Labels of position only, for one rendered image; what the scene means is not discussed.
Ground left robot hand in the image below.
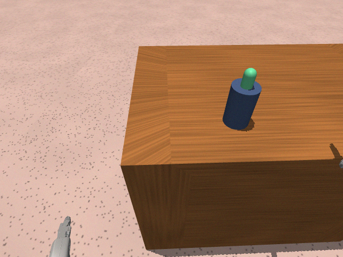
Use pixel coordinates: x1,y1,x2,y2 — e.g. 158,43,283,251
49,216,71,257

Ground bottle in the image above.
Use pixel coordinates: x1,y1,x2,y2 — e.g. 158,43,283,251
222,68,262,130

